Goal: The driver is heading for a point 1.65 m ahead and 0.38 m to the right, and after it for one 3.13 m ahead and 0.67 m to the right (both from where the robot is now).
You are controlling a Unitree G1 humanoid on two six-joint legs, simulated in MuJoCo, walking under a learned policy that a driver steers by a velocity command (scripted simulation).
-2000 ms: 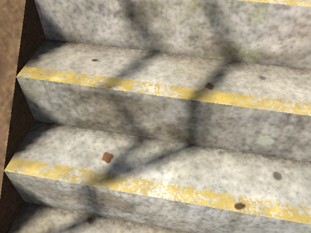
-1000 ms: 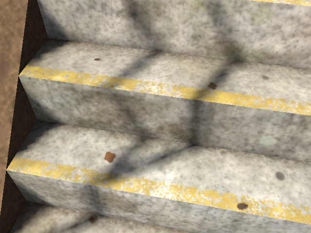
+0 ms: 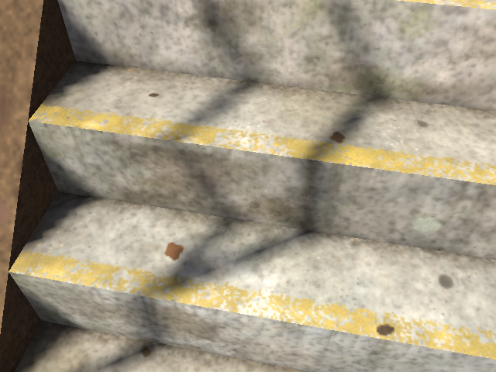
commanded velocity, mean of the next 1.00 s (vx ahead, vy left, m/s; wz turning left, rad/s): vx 0.50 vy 0.00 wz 0.00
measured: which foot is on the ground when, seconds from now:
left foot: down 0.00-1.00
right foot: down 0.00-1.00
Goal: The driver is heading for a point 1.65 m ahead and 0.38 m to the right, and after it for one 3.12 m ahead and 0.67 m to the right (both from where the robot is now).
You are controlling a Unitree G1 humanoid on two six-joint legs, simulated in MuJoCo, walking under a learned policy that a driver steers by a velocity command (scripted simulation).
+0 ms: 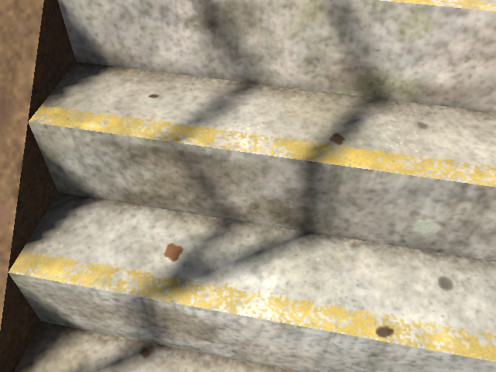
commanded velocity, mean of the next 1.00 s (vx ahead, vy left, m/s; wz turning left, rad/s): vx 0.26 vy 0.00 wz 0.00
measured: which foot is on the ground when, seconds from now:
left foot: down 0.00-1.00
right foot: down 0.00-1.00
